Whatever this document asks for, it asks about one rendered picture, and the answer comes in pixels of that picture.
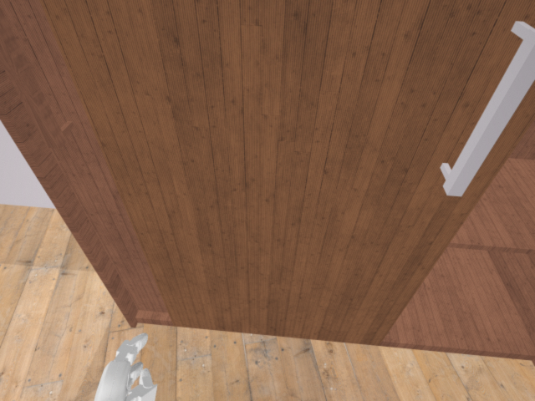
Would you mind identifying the wardrobe door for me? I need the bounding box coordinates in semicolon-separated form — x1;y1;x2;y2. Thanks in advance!
0;0;168;312
39;0;535;346

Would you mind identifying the handle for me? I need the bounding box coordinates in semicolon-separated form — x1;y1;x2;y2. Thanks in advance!
441;21;535;196
0;7;67;149

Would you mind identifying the robot left hand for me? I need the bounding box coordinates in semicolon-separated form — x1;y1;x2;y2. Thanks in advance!
94;332;157;401

